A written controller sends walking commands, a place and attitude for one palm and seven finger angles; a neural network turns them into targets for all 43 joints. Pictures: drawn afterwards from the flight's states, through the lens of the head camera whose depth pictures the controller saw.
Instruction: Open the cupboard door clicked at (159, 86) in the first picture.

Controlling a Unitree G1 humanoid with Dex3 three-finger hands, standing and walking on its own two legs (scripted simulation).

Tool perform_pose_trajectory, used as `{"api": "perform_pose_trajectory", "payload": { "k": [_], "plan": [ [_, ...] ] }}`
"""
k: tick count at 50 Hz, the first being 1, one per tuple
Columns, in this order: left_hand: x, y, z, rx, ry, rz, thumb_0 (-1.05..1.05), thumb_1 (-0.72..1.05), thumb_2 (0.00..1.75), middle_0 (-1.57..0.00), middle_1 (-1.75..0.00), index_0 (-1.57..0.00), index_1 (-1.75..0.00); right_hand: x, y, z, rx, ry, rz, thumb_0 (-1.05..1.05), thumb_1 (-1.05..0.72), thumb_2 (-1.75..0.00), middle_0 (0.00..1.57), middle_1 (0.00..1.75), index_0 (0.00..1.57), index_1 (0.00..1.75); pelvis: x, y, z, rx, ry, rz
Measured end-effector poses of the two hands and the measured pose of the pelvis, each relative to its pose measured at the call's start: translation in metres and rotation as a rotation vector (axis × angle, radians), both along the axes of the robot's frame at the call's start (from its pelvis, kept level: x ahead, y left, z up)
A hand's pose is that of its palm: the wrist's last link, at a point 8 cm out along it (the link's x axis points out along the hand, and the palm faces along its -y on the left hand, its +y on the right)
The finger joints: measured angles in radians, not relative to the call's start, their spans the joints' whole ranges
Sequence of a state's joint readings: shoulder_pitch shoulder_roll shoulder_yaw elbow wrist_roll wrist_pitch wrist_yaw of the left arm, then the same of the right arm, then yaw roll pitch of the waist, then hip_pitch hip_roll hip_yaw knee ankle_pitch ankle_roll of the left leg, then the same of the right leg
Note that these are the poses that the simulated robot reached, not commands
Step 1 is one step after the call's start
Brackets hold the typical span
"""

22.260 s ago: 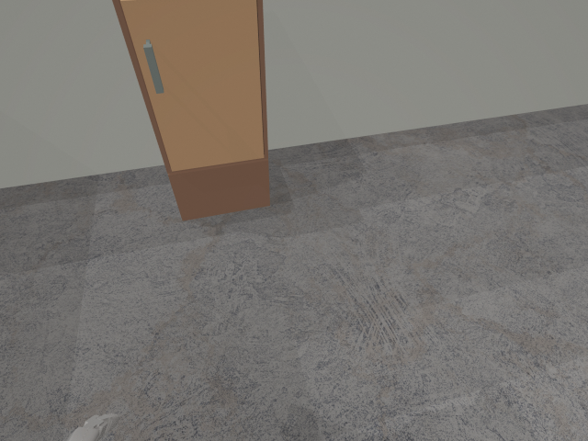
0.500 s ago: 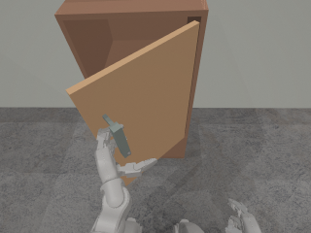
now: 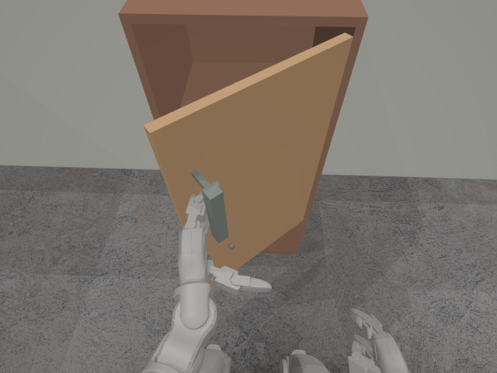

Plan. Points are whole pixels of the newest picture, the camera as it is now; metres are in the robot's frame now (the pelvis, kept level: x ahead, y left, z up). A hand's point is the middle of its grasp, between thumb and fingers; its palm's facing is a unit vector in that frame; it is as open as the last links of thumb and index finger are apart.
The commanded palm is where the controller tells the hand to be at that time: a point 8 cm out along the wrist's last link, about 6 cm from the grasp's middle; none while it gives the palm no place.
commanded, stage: slide the hand sideways off the handle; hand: left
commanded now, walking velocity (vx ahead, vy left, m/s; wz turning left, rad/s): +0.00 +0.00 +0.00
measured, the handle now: (209, 207) +0.37 +0.08 +0.05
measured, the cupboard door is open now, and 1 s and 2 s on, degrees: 40 45 45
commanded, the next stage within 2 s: draw the hand back to the body in 1.10 s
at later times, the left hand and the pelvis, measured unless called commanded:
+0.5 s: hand (220, 277) +0.26 +0.06 +0.04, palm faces -0.09 -1.00 +0.01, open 16.2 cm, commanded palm +0.23 +0.11 +0.04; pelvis +0.00 +0.03 -0.01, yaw -2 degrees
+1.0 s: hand (188, 303) +0.22 +0.10 +0.04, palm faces +0.00 -1.00 -0.01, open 16.2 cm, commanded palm +0.19 +0.15 +0.04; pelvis +0.02 +0.00 -0.01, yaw -1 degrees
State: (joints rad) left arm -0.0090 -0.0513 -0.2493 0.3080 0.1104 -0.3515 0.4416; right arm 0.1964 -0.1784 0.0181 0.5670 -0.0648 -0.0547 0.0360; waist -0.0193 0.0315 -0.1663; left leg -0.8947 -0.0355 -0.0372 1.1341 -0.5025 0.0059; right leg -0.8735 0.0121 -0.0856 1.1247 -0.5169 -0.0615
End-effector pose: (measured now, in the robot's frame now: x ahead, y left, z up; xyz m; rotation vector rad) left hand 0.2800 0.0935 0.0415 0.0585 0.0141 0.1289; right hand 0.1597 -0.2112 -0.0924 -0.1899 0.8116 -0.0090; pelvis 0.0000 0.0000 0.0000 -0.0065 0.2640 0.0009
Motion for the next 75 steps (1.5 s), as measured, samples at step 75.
{"api": "perform_pose_trajectory", "payload": {
  "k": [75],
  "plan": [
    [-0.090,0.091,0.060,0.007,0.007,-0.143,-0.01,-0.49,0.30,-0.15,-0.30,-0.16,-0.30,0.010,-0.020,0.031,-0.011,-0.134,-0.108,0.01,-0.91,-0.90,0.20,0.30,0.20,0.30,0.013,-0.007,0.008,-0.008,-0.051,-0.011]
  ]
}}
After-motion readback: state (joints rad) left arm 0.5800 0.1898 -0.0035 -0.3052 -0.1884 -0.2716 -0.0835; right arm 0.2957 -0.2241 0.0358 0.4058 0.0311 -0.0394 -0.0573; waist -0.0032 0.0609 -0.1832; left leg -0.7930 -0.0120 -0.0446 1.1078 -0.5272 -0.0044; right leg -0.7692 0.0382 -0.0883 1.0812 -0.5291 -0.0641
